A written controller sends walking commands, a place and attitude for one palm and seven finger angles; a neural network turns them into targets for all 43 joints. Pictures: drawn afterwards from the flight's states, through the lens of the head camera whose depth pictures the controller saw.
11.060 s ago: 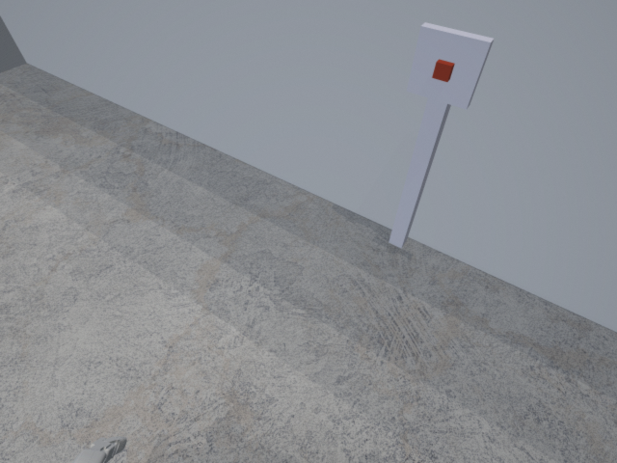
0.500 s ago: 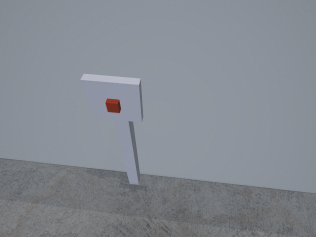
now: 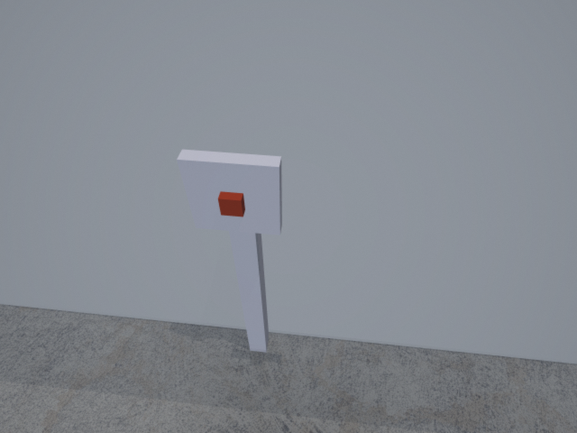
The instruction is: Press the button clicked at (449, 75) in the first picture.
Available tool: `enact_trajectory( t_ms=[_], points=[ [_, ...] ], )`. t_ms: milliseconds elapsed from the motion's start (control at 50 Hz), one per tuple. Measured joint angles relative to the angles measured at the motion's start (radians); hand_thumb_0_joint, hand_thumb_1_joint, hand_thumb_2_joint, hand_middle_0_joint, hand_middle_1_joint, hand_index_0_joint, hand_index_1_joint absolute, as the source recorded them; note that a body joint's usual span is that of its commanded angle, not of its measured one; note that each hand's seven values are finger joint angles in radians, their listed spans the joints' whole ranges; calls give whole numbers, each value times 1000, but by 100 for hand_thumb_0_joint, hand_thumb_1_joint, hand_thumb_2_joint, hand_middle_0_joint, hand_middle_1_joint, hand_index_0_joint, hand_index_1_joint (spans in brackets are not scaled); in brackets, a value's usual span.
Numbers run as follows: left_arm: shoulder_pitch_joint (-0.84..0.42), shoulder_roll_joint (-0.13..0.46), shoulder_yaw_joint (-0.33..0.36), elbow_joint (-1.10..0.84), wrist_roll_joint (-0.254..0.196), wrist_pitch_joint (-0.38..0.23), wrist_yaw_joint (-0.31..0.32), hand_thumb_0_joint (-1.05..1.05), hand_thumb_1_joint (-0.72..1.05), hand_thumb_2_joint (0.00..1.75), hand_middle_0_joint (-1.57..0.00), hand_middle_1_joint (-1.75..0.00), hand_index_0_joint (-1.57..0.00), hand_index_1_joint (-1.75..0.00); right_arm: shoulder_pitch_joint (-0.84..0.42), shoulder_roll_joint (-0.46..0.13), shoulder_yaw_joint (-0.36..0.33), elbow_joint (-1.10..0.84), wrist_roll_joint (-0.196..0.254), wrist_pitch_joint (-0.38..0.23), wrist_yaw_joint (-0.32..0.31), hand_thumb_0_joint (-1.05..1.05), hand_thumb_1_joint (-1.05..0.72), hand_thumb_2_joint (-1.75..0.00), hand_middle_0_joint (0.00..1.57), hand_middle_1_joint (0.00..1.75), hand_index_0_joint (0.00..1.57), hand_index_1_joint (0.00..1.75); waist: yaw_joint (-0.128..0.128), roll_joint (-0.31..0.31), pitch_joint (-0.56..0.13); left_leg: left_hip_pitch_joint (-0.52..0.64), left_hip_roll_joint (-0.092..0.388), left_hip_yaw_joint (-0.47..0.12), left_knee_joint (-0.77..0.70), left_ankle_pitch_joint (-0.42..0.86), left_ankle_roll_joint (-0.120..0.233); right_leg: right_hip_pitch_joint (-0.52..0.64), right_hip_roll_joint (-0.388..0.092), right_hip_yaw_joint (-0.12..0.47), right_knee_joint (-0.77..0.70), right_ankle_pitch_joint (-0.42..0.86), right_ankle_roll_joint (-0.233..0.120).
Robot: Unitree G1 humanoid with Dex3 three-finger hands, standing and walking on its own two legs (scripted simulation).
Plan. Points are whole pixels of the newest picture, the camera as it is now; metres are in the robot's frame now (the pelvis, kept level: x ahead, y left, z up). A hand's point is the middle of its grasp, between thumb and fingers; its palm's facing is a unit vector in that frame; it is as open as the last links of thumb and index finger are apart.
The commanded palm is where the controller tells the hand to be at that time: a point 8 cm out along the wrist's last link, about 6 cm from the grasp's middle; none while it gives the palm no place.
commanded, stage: come to a stop and stand still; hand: left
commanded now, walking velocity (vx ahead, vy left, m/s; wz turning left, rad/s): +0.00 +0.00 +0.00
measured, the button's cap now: (232, 203) +0.51 +0.14 +0.01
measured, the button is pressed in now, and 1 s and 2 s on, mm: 0 0 0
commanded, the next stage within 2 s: look again from close up in 0.02 s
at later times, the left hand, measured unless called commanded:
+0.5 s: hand out of the picture +0.06 +0.20 -0.15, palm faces -0.03 -0.95 -0.30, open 7.4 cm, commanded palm none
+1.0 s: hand (176, 403) +0.17 +0.17 -0.04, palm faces +0.03 -1.00 -0.08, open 6.1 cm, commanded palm +0.12 +0.23 -0.05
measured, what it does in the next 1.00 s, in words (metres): lowers itself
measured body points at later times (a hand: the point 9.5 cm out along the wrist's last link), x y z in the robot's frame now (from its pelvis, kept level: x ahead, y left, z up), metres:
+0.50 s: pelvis +0.01 -0.03 +0.01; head +0.01 -0.03 +0.46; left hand +0.06 +0.25 -0.13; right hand +0.07 -0.31 -0.13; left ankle +0.00 +0.07 -0.74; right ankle +0.03 -0.15 -0.74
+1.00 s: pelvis -0.01 -0.05 -0.06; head +0.04 -0.05 +0.38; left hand +0.17 +0.22 -0.03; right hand +0.19 -0.29 -0.12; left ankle +0.00 +0.07 -0.74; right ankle +0.03 -0.15 -0.74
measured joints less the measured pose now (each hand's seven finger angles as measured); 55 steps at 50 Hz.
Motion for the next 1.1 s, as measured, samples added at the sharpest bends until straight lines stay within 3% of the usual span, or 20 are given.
enact_trajectory(
  t_ms=[360, 700, 720, 780, 840, 920, 980, 1020, 1060, 1100],
  points=[
    [-42, 34, -23, 80, -4, -18, -9, 0, 90, 90, -20, -30, -20, -30, -73, -77, 5, 102, 6, 2, 9, 1, -90, -90, 20, 30, 20, 30, -2, -3, 19, 62, 13, -12, -93, 44, -27, 58, 20, -16, -76, 27, -14],
    [-53, 19, -31, 106, -7, -31, 0, 0, 90, 90, -20, -30, -21, -30, -77, -58, 20, 135, 9, 2, 9, 0, -90, -90, 20, 30, 20, 30, -5, 1, 14, 68, 41, -23, -116, 54, -54, 72, 50, -29, -113, 37, -36],
    [-15, 9, 20, -25, -40, 8, -8, 0, 90, 90, -20, -30, -21, -30, -55, -52, 16, 86, 21, -7, 0, 1, -90, -90, 20, 30, 20, 30, -6, 0, 24, 60, 41, -26, -99, 46, -55, 65, 48, -31, -96, 30, -38],
    [101, -22, 106, -434, -129, -72, -13, 1, 90, 90, -22, -31, -22, -32, 28, -31, 5, -60, 45, -120, -37, 1, -90, -90, 20, 30, 20, 30, 2, -7, 25, 32, 31, -37, -60, 32, -55, 28, 32, -40, -26, -8, -43],
    [110, -48, 158, -608, -209, -233, -69, 1, 90, 90, -25, -35, -26, -35, 36, -18, -8, -168, 45, -200, -39, 1, -90, -90, 20, 30, 20, 30, -15, 4, -3, -78, 29, -55, 45, -4, -55, -70, 19, -54, 72, -49, -45],
    [108, -44, 222, -642, -292, -505, -250, 0, 90, 90, -32, -43, -33, -43, -13, 2, -18, -284, 42, -264, -12, 1, -90, -90, 20, 30, 20, 30, -16, -15, -68, -310, 42, -48, 263, -90, -59, -313, 17, -31, 292, -129, -57],
    [120, -29, 242, -642, -330, -662, -417, 0, 90, 90, -39, -51, -39, -51, -49, -6, -27, -355, 44, -311, 7, 1, -90, -90, 20, 30, 20, 30, -3, -29, -104, -488, 56, -55, 452, -169, -65, -491, 19, -22, 472, -200, -64],
    [131, -20, 252, -657, -362, -696, -515, 0, 90, 90, -44, -56, -44, -56, -67, -20, -31, -392, 49, -327, 8, 1, -90, -90, 20, 30, 20, 30, 10, -33, -120, -584, 66, -64, 568, -221, -66, -583, 22, -24, 577, -245, -70],
    [150, -20, 259, -698, -396, -671, -570, 0, 90, 90, -49, -62, -50, -62, -83, -31, -36, -419, 56, -328, 0, 1, -90, -90, 20, 30, 20, 30, 24, -35, -126, -652, 73, -76, 658, -262, -77, -645, 24, -29, 658, -284, -72],
    [171, -25, 264, -760, -417, -620, -583, 1, 90, 90, -55, -67, -55, -68, -94, -35, -41, -433, 60, -321, -12, 1, -90, -90, 20, 30, 20, 30, 36, -32, -126, -693, 80, -90, 723, -296, -76, -678, 27, -39, 710, -312, -75]
  ],
)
